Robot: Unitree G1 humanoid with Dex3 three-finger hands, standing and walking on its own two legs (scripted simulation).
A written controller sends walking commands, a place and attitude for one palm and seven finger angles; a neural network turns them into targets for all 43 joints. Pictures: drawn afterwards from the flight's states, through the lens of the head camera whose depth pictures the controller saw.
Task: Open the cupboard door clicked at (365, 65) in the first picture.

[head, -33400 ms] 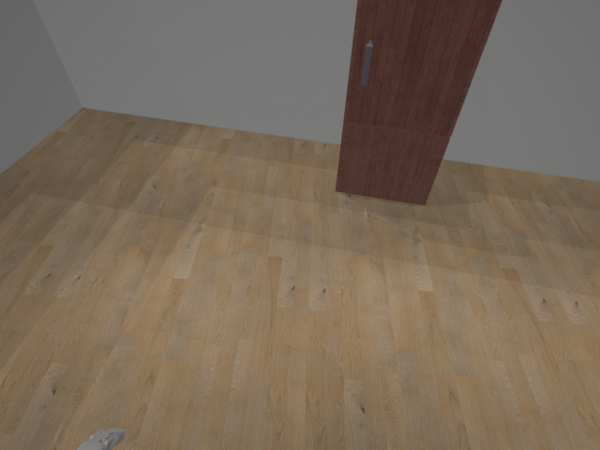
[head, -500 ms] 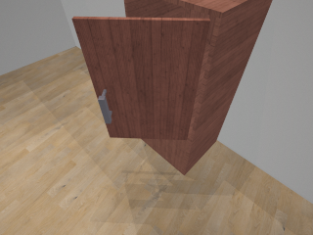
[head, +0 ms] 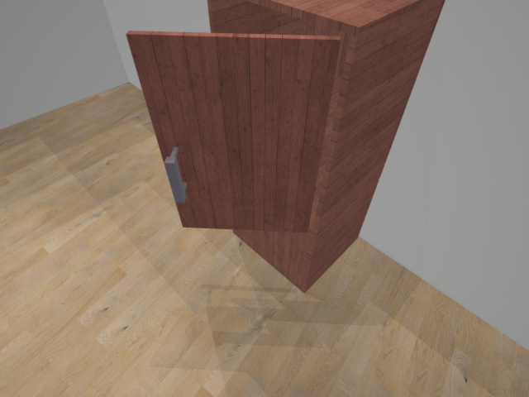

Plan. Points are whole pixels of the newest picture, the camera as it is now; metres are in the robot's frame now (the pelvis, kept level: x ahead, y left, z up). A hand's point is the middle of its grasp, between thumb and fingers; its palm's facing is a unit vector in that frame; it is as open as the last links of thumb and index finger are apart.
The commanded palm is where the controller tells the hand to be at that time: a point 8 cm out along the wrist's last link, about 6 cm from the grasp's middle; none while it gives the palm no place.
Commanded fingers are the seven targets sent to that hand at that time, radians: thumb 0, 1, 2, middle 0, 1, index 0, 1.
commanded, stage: come to a stop and stand still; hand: left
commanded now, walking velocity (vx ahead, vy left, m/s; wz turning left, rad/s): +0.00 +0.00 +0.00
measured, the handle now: (178, 175) +0.64 +0.25 -0.09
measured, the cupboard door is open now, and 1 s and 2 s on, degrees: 42 42 42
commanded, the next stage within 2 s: look again from close up in 1.06 s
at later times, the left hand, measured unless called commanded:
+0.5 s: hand out of the picture +0.07 +0.20 -0.16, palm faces +0.00 -0.96 -0.28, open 7.4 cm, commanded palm none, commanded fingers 0.00 0.90 0.90 -0.20 -0.30 -0.20 -0.30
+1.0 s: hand out of the picture +0.08 +0.20 -0.16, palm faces +0.01 -0.96 -0.28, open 7.4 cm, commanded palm none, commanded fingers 0.00 0.90 0.90 -0.20 -0.30 -0.20 -0.30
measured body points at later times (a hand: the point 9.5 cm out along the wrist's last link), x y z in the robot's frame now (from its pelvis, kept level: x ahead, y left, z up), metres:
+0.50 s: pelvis +0.02 -0.01 +0.01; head +0.03 -0.02 +0.46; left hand +0.07 +0.25 -0.14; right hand +0.05 -0.27 -0.15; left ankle +0.04 +0.10 -0.74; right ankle +0.05 -0.11 -0.74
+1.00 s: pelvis +0.05 -0.01 +0.01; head +0.05 -0.01 +0.46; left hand +0.08 +0.25 -0.14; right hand +0.10 -0.27 -0.14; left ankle +0.04 +0.10 -0.74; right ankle +0.05 -0.11 -0.74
